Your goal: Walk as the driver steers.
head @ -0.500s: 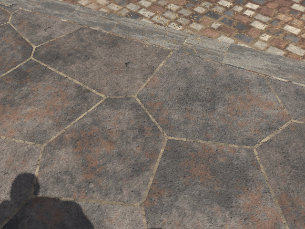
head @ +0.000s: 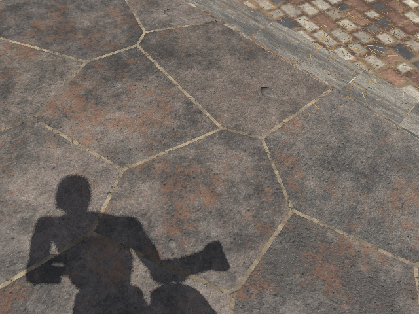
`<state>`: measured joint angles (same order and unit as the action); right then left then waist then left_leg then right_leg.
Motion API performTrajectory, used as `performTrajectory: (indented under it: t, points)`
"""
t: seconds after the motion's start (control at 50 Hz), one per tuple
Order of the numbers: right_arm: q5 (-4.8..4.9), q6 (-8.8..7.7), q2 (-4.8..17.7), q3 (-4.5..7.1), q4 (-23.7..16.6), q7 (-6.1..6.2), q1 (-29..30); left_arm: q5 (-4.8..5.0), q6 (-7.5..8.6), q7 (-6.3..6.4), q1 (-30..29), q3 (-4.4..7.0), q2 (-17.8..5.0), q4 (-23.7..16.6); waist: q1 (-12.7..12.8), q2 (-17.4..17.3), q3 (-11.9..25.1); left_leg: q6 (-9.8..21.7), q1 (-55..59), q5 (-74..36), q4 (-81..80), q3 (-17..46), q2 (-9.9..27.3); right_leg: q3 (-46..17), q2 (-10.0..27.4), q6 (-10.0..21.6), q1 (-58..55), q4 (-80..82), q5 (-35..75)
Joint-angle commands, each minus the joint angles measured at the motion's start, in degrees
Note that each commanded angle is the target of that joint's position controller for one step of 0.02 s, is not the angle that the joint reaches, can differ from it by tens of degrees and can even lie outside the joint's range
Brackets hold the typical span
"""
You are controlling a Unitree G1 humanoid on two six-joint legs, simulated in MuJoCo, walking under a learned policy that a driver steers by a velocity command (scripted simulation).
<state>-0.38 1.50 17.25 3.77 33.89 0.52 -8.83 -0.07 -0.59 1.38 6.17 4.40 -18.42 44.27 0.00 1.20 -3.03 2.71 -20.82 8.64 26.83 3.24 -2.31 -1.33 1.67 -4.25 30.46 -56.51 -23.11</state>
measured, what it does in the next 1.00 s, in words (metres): walks ahead: right foot, then right foot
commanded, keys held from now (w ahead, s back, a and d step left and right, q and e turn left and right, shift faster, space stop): no key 0.22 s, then w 0.78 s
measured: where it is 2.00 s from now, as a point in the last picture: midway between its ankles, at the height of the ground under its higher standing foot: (209, 194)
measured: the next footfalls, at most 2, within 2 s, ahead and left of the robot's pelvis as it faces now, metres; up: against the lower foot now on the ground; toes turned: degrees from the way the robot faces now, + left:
right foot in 0.16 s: +0.06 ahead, -0.15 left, +0.00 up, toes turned +2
right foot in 0.94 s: +0.45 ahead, -0.12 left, +0.00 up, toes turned +1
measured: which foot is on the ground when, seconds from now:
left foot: down 0.00-0.96, up 0.98-1.00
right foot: up 0.00-0.14, down 0.16-0.50, up 0.52-0.92, down 0.94-1.00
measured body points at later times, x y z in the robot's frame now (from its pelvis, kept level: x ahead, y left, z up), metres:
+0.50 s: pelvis +0.06 -0.01 -0.01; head +0.06 +0.01 +0.44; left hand +0.13 +0.27 -0.13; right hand +0.19 -0.28 -0.10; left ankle +0.05 +0.09 -0.74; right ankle +0.02 -0.15 -0.74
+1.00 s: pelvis +0.30 -0.04 -0.02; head +0.34 -0.04 +0.42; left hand +0.52 +0.21 -0.10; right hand +0.28 -0.32 -0.15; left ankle +0.07 +0.09 -0.69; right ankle +0.41 -0.12 -0.74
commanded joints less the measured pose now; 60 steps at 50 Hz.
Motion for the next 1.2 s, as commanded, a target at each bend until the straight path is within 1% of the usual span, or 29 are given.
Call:
performTrajectory:
  t: [0.02,0.08,0.14,0.16,0.18,0.2,0.24,0.3,0.38,0.44,0.48,0.5,0.52,0.54,0.56,0.6,0.66,0.74,0.86,0.9,0.94,0.96,0.98,1.0,1.02,1.04,1.06,1.1,1.2]
  points:
    - [-0.15,-0.67,8.63,2.42,-3.58,0.64,1.58,0.04,0.22,-0.08,1.99,0.26,-2.99,-2.66,-0.16,-9.62,11.44,10.88,7.6,-12.8,-6.29,11.55,13.4,-0.55,0.47,-0.1,-5.67,7.32,2.14]
    - [-0.34,-0.45,7.95,1.89,-2.56,0.2,1.23,0.28,0.27,-0.67,1.58,0.32,-3.74,-3.1,-1.15,-10.5,9.88,10.66,6.05,-5.13,-6.29,14.07,13.78,-0.1,0.07,0.77,-9.39,13.81,2.58]
    - [0.16,-0.5,5.12,0.48,-1.23,-0.18,1.64,-0.38,0.9,-1.53,4.42,-0.1,-2.2,-2.29,1.38,-8.7,8.02,6.56,2.29,1.38,-3.89,13.46,10.88,1.47,-0.69,3.3,-19.23,31.02,13.44]
    - [-0.34,-0.86,3.31,-0.15,-0.38,-0.22,-0.64,-1.49,1.18,-1.55,5.22,-0.03,-3.85,-2.54,0.61,-5.25,8.24,3.07,-0.05,5.71,-1.08,11.73,7.99,-3.34,3.69,4.98,-23.34,33.57,18.6]
    - [-1.31,-1.3,2.23,-0.38,-0.02,-0.42,-4.17,-2.04,1.25,-1.21,4.87,0.6,-8.2,-3.27,-2.89,5.04,8.17,-0.53,-2.55,13.94,6.18,5.82,1.8,-11.17,12.14,8.78,-23.98,34.73,26.09]
    - [-0.95,-1.46,2.88,-0.09,-0.94,-0.16,-2.61,-2.17,1.3,-1.35,1.65,0.02,-6.34,-2.5,-3.82,12.46,6.44,-2.51,1.88,14.75,5.19,1.79,1.26,-15.81,15.18,13.99,-13.67,38.27,16.67]
    - [-1.22,-1.05,3.95,0.25,0.41,0.32,0.56,-1.83,2.03,-1.44,-0.8,-1.1,-2.24,-3.41,-1.92,8.71,5.63,-3.05,7.58,7.83,3.54,0.91,1.46,-9.9,8.07,9.48,-11.69,38.9,-0.26]
    - [-0.04,-0.76,4.05,0.74,0.98,0.28,0.55,-0.39,1.91,-0.7,4.52,0.39,-8.16,-2.15,0.52,10.79,0.1,-2.54,1.14,14.71,11.17,-4.25,-0.98,-14.52,10.43,11.13,-11.57,44.29,-21.15]
    - [1.49,-3.66,2.5,0.73,0.92,-0.77,1.85,0.78,2.1,0.1,8.57,0.65,-7.54,-1.39,2.76,8.95,-3.41,-0.15,-9.59,19.45,16.62,-3.01,3.45,-21.2,16.33,16.18,-18.83,45.89,-15.89]
    - [1.42,-5.12,1.35,0.79,3.65,-1.59,-2.84,2.07,1.9,-0.56,4.57,0.66,-7.26,-2.04,-0.7,6.53,-0.71,1.14,5.04,8.99,1.63,-6.73,1.49,-12.55,11.29,14.22,-14.96,42.75,-6.36]
    - [1.1,-5.16,2.81,1.71,6.86,-1.58,-10.56,1.53,2.15,-1.05,3.74,-0.16,-4.31,-2.24,-3.71,3.96,3.16,1.12,18.63,4.43,-1.42,-4.75,1.83,-7.26,7.56,11.65,-9.22,34.62,-0.18]
    - [1.05,-5.31,6.25,2.53,7.72,-1.04,-16.88,0.62,2.78,-1.58,1.77,-1.49,0.05,-3.63,-5.6,-6.17,5.42,4.01,25.69,7.91,-7.11,9.31,11.55,-0.82,2.21,7.92,-2.25,18.63,1.78]
    - [0.81,-5.47,12.68,4.02,7.6,-1.5,-19.82,1.3,4.01,-1.41,0.47,-1.46,-0.48,-6.64,-6.06,-19.75,4.56,12.49,29.77,16.83,-14.15,30.89,22.05,2.6,-3.37,5.62,11.35,4.79,-6.02]
    - [0.64,-6.23,9.24,3.01,7.38,-1.52,-19.15,2.05,4.91,-1.37,-0.51,-0.33,-4.36,-6.49,-5.92,-13.97,1.82,15.7,29.08,20.17,-15.5,35.16,24.62,-1.81,-0.64,5.92,18.0,-5.48,-10.1]
    - [0.57,-6.77,6.9,2.14,7.03,-1.27,-17.46,2.61,5.51,-1.83,0.13,0.02,-5.03,-5.99,-4.55,-9.99,0.01,14.2,29.35,20.39,-15.03,30.68,22.91,-3.44,1.55,7.14,21.2,-8.87,-4.94]
    - [0.48,-6.91,6.16,1.65,6.52,-1.17,-14.67,1.66,6.1,-2.47,-0.06,-0.09,-3.84,-4.94,-3.27,-5.71,-1.06,11.09,28.11,12.3,-16.27,21.94,19.29,-2.66,4.03,7.82,22.07,-6.91,4.09]
    - [0.57,-6.35,5.08,1.05,6.73,-0.78,-14.7,1.05,5.89,-3.64,-1.42,-0.49,-1.79,-4.84,-2.7,-6.07,-0.23,9.16,24.51,-4.74,-18.0,11.54,15.43,-0.04,4.43,5.79,16.97,0.12,11.78]
    - [0.77,-5.79,6.7,1.27,7.99,0.08,-16.23,1.01,5.81,-4.18,-8.02,-1.81,0.97,-7.09,-4.37,-5.88,-1.37,8.19,19.55,-9.91,-19.27,3.54,12.76,2.55,2.25,3.41,10.2,15.66,22.1]
    - [1.73,-5.46,7.98,1.8,10.8,0.23,-18.19,1.57,6.29,-5.22,-12.78,-1.43,-1.35,-9.52,-3.73,-6.83,-3.78,6.99,22.37,-13.05,-17.88,2.24,16.61,2.15,0.53,6.38,5.02,25.73,24.2]
    - [1.57,-5.02,9.14,2.21,11.06,0.43,-17.19,1.24,6.35,-5.06,-9.03,-0.5,-3.39,-8.86,-0.96,-7.99,-0.24,5.6,25.4,-28.85,-11.95,1.1,16.78,3.6,-1.57,8.39,-1.26,26.34,20.78]
    - [1.11,-4.27,8.75,1.86,10.87,0.85,-16.19,1.05,5.85,-3.9,6.4,1.71,-7.18,-4.55,6.94,-7.9,10.02,2.82,20.19,-41.3,6.95,-2.34,13.03,5.18,-3.46,11.57,-23.14,26.13,20.75]
    - [-0.35,-4.28,5.71,0.6,9.4,1.11,-17.41,0.46,5.41,-3.03,16.6,2.64,-11.44,-2.7,9.58,0.4,18.83,0.9,6.29,-20.28,26.44,-3.89,9.41,-9.3,8.76,15.21,-41.68,24.0,19.71]
    - [0.81,-5.38,-2.06,-1.4,9.32,0.35,-25.99,0.09,5.6,-3.81,17.84,2.66,-13.55,-1.67,3.69,16.54,27.54,-1.96,-12.69,23.85,44.6,1.54,-1.47,-39.69,20.39,23.93,-55.89,34.19,-0.04]
    - [2.35,-6.46,4.78,-0.01,9.61,-0.01,-19.65,0.87,5.7,-3.72,15.58,1.35,-7.92,-2.01,6.39,10.41,21.66,-1.19,-19.12,23.65,49.87,6.38,1.26,-42.0,18.68,21.29,-51.31,40.62,-8.19]
    - [3.43,-7.02,7.26,0.75,7.58,-0.25,-13.09,0.97,5.72,-3.44,11.47,0.7,-6.05,-2.2,5.66,6.91,12.3,-0.52,-22.29,18.25,49.53,3.98,4.06,-32.8,17.21,19.02,-42.78,41.52,-5.4]
    - [2.77,-7.39,6.76,0.52,7.08,0.09,-10.29,0.58,5.78,-3.37,7.82,0.41,-5.42,-2.62,3.58,1.13,8.1,-0.35,-19.87,12.84,46.74,2.47,6.99,-26.55,15.38,17.99,-33.98,42.48,2.1]
    - [1.64,-7.3,6.32,0.78,7.17,0.28,-9.36,-0.15,5.97,-3.51,5.47,0.18,-4.23,-2.79,1.69,0.38,5.53,-0.52,-17.37,9.57,43.66,2.15,8.82,-21.54,13.1,17.72,-27.25,43.64,8.26]
    - [1.49,-6.11,4.57,0.69,8.14,0.25,-12.26,-0.75,6.69,-3.59,3.83,-0.1,-2.77,-2.5,-1.24,3.02,5.58,-0.9,-12.06,6.54,40.93,2.64,10.85,-16.51,10.75,18.08,-21.1,46.78,12.38]
    - [0.41,-5.11,3.3,0.24,6.08,0.56,-4.97,0.06,7.33,-2.72,6.95,0.36,-5.0,0.18,-0.41,1.23,0.74,-3.7,-18.14,-3.0,29.02,1.29,12.14,-9.17,9.77,19.06,-18.53,50.98,18.73]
